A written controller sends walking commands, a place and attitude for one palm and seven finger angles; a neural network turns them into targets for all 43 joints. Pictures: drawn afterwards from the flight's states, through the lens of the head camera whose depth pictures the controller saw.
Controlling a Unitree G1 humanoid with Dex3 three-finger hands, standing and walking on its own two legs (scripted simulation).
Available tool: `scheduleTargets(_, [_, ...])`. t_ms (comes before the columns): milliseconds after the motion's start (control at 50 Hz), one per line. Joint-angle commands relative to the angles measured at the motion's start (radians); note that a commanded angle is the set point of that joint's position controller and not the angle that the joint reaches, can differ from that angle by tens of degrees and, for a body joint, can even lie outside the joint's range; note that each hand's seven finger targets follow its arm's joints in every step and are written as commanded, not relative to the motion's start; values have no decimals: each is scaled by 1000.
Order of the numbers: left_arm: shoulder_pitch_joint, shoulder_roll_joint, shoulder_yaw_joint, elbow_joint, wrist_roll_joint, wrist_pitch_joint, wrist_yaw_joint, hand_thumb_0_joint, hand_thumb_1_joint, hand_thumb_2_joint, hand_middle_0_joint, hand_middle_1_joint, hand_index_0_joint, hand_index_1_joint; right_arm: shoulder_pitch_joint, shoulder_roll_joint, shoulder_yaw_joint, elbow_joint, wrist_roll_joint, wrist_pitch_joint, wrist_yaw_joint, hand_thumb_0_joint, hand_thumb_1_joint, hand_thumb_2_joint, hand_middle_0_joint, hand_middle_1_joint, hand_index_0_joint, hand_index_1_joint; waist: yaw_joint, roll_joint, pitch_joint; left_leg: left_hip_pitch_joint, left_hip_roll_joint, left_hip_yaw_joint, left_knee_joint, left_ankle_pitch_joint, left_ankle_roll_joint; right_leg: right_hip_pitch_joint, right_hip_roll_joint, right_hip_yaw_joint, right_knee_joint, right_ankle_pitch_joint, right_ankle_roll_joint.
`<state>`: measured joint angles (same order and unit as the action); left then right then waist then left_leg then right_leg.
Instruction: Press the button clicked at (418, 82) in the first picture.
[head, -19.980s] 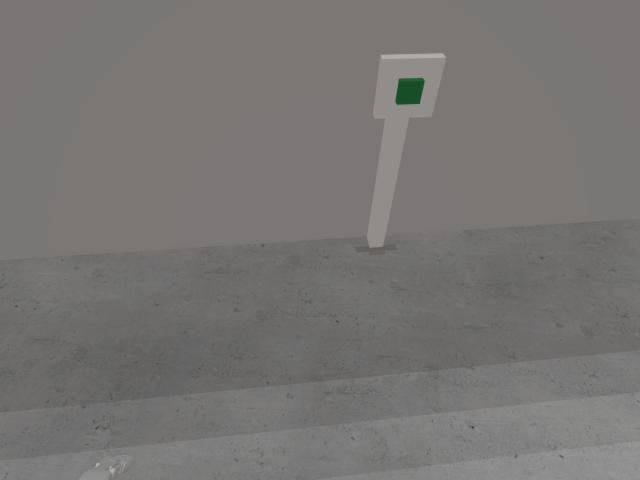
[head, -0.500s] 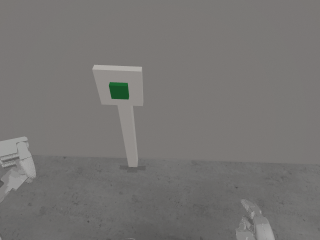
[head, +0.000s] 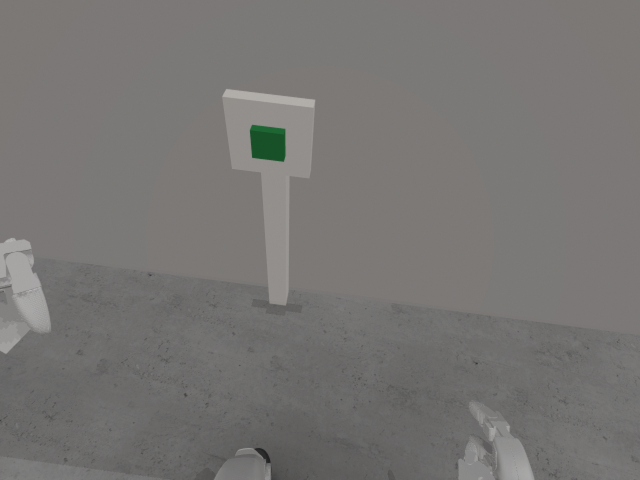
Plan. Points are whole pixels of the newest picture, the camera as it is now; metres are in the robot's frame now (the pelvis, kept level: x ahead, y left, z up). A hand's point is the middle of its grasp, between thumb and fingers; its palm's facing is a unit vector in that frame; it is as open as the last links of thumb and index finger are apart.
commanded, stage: step back with the hand held close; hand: left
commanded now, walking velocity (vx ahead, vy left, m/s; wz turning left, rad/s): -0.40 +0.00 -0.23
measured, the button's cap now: (268, 142) +0.75 +0.13 -0.02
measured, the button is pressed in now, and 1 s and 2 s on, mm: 0 0 0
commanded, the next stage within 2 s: stop stepping back and stand still in 0.04 s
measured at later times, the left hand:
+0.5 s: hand (46, 438) +0.13 +0.20 +0.19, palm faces +0.16 -0.86 -0.48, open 3.1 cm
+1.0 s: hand (71, 434) +0.13 +0.19 +0.17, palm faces +0.17 -0.83 -0.52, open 3.1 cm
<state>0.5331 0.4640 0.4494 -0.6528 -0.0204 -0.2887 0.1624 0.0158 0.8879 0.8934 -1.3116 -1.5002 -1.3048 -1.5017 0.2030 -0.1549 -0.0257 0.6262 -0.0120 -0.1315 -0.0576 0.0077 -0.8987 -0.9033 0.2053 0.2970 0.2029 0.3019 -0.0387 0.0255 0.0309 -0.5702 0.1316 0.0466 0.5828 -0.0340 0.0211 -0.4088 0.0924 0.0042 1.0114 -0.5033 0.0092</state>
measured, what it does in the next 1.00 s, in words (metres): walks backwards: right foot, then left foot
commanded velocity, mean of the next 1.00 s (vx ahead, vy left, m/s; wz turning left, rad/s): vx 0.07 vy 0.01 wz -0.03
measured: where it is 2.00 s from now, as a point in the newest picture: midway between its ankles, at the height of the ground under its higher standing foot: outside the picture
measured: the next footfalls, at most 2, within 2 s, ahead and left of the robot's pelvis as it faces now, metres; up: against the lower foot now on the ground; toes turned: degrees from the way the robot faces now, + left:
right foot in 0.06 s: -0.04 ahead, -0.13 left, +0.00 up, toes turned +0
left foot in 0.24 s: -0.03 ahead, +0.14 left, +0.00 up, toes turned -6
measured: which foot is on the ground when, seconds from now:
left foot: down 0.00-0.06, up 0.08-0.22, down 0.24-1.00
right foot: up 0.00-0.04, down 0.06-0.24, up 0.26-0.46, down 0.48-1.00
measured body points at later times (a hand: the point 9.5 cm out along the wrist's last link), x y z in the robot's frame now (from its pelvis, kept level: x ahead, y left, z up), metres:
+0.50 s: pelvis -0.10 +0.00 +0.02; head -0.09 +0.03 +0.47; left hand +0.11 +0.24 +0.21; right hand +0.03 -0.25 -0.04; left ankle -0.01 +0.11 -0.71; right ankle -0.11 -0.09 -0.72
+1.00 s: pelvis -0.11 +0.00 +0.02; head -0.12 -0.02 +0.47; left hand +0.12 +0.24 +0.20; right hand -0.01 -0.24 -0.09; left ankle -0.08 +0.13 -0.69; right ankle -0.11 -0.07 -0.71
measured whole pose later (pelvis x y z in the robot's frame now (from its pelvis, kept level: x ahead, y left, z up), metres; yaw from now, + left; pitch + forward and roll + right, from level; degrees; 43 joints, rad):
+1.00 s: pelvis -0.11 +0.00 +0.02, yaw -9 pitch +0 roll +1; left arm 0.52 0.40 0.30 -0.41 0.02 -0.21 0.10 0.01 0.89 0.89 -1.31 -1.50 -1.30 -1.50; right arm 0.26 -0.19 0.01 0.70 -0.01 -0.14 -0.02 0.01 -0.90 -0.90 0.21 0.30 0.20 0.30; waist -0.01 0.03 -0.04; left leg -0.38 0.03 0.03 0.79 -0.41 0.00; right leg -0.29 0.03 -0.08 0.57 -0.29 -0.09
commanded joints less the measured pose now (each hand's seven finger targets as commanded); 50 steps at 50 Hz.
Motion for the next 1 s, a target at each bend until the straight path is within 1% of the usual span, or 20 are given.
scheduleTargets(0, [72, 104, 94, -156, -32, -34, 3, 0, 900, 900, -1300, -1500, -1300, -1500, -120, -149, -59, -145, 9, -63, 12, 0, -900, -900, 200, 300, 200, 300, 41, 216, -61, 53, 83, 0, -163, -526, -18, 79, -102, -9, -485, -70, -63])
scheduleTargets(20, [51, 114, 79, -157, -28, -49, -5, 0, 900, 900, -1300, -1500, -1300, -1500, -94, -128, -53, -120, 12, -61, 17, 0, -900, -900, 200, 300, 200, 300, 36, 1, -53, 207, -18, 45, 104, -452, -72, -125, -233, 220, -711, -108, -123])
scheduleTargets(40, [25, 173, 89, -167, -16, -58, 2, 0, 900, 900, -1300, -1500, -1300, -1500, -109, -116, -48, -116, 5, -52, 19, 0, -900, -900, 200, 300, 200, 300, 48, -275, -37, 218, -109, 6, 469, -397, -97, -309, -472, 609, -909, -71, -210])
scheduleTargets(80, [-73, 220, 137, -214, 8, -63, 28, 0, 900, 900, -1300, -1500, -1300, -1500, -130, -98, -3, -121, -24, -58, 12, 0, -900, -900, 200, 300, 200, 300, 75, -294, -106, 19, -107, -43, 543, -450, -81, -20, -424, 414, -761, 695, -202])
scheduleTargets(120, [-116, 146, 70, -206, 1, -32, 4, 0, 900, 900, -1300, -1500, -1300, -1500, -114, -101, -15, -122, 1, -52, -10, 0, -900, -900, 200, 300, 200, 300, 37, -363, -135, 104, -102, -22, 340, -412, -71, 115, -319, 292, -576, 1083, -163])
scheduleTargets(140, [-83, 104, 45, -162, 1, -17, 1, 0, 900, 900, -1300, -1500, -1300, -1500, -128, -105, 0, -130, -2, -51, -23, 0, -900, -900, 200, 300, 200, 300, 32, -348, -138, 195, -114, 14, 204, -348, -53, 114, -289, 217, -530, 1085, -132])
scheduleTargets(180, [-61, 67, 17, -106, -7, 1, -2, 0, 900, 900, -1300, -1500, -1300, -1500, -106, -135, 12, -113, 7, -55, -39, 0, -900, -900, 200, 300, 200, 300, 11, -62, -168, 382, -143, 69, -182, -68, -46, 126, -208, 124, -418, 915, -54])
scheduleTargets(220, [-28, 57, 6, -109, 2, -6, -1, 0, 900, 900, -1300, -1500, -1300, -1500, -74, -181, -9, -133, 2, -69, -29, 0, -900, -900, 200, 300, 200, 300, 43, 278, -223, 580, 157, -196, -205, 498, 43, -64, -121, 56, -214, 172, 16])
scheduleTargets(260, [-44, 73, 15, -89, 2, -12, 0, 0, 900, 900, -1300, -1500, -1300, -1500, -41, -203, -37, -140, 3, -80, -6, 0, -900, -900, 200, 300, 200, 300, 39, 92, -202, 506, 211, -209, -267, 209, 102, -48, -70, 56, -109, -46, 9])
scheduleTargets(400, [169, 103, 67, -231, -9, 36, 9, 0, 900, 900, -1300, -1500, -1300, -1500, -110, -176, 6, -212, 4, -65, -1, 0, -900, -900, 200, 300, 200, 300, 32, 179, -90, 72, 74, -85, -392, -599, 40, 324, -73, -93, -441, 146, 1])
scheduleTargets(440, [173, 106, 67, -190, -2, 39, 14, 0, 900, 900, -1300, -1500, -1300, -1500, -110, -173, -2, -219, -2, -36, -6, 0, -900, -900, 200, 300, 200, 300, 24, 103, -34, 27, -28, 0, -218, -607, -2, 289, -113, -13, -603, 52, -45])
scheduleTargets(480, [121, 162, 105, -183, -10, 41, 20, 0, 900, 900, -1300, -1500, -1300, -1500, -99, -164, -13, -203, -11, -13, -11, 0, -900, -900, 200, 300, 200, 300, 34, -187, -29, 61, -123, 9, 262, -436, -27, 46, -403, 453, -880, -301, -197])
scheduleTargets(500, [53, 175, 115, -187, -9, 27, 28, 0, 900, 900, -1300, -1500, -1300, -1500, -97, -173, -9, -183, -17, -9, -8, 0, -900, -900, 200, 300, 200, 300, 40, -202, -10, -1, -100, -33, 384, -404, -28, 52, -473, 504, -918, -245, -230])
scheduleTargets(600, [36, 58, 14, -48, -3, 17, 21, 0, 900, 900, -1300, -1500, -1300, -1500, -54, -156, -6, -143, -2, -33, -27, 0, -900, -900, 200, 300, 200, 300, 14, -119, -46, 235, -75, -11, 136, -302, -4, -14, -334, 187, -780, -59, -142])
scheduleTargets(660, [10, 40, -27, -43, 9, 9, 24, 0, 900, 900, -1300, -1500, -1300, -1500, -21, -174, -11, -123, -5, -66, -44, 0, -900, -900, 200, 300, 200, 300, 16, -29, -37, 386, -104, 13, -131, -335, 20, -23, -260, 138, -690, -82, -97])
scheduleTargets(720, [-19, 66, -6, -147, 18, -11, 28, 0, 900, 900, -1300, -1500, -1300, -1500, -25, -209, -16, -145, -4, -83, -43, 0, -900, -900, 200, 300, 200, 300, 31, 214, -46, 361, 169, -405, -359, -447, 141, -49, -84, -36, -282, 79, -3])
scheduleTargets(840, [61, 82, 38, -104, 22, 11, 21, 0, 900, 900, -1300, -1500, -1300, -1500, -43, -178, 1, -128, -1, -89, -24, 0, -900, -900, 200, 300, 200, 300, 33, 104, -14, 116, 50, -128, -232, -380, 61, 246, -112, -28, -519, 213, -9])
scheduleTargets(920, [83, 86, 50, -22, -5, 30, 14, 0, 900, 900, -1300, -1500, -1300, -1500, -30, -157, -19, -118, 8, -60, -4, 0, -900, -900, 200, 300, 200, 300, 30, -223, -34, 118, -119, -16, 246, -366, -20, 142, -379, 410, -822, 84, -151])
scheduleTargets(940, [-96, -22, -286, 731, 92, 202, -114, 0, 900, 900, -1300, -1500, -1300, -1500, -84, -297, -63, 83, -6, -45, 88, 0, -900, -900, 200, 300, 200, 300, 5, -129, 28, -19, -29, -76, 379, -415, -12, 124, -469, 248, -623, 705, -192])
scheduleTargets(980, [-82, -88, -290, 742, 71, 267, -151, 0, 900, 900, -1227, -1420, -1227, -1420, 27, -177, -38, 62, 12, 42, 73, 0, -900, -900, 200, 300, 200, 300, 9, -139, -106, 86, -77, -69, 299, -469, -28, 200, -368, 165, -539, 785, -200])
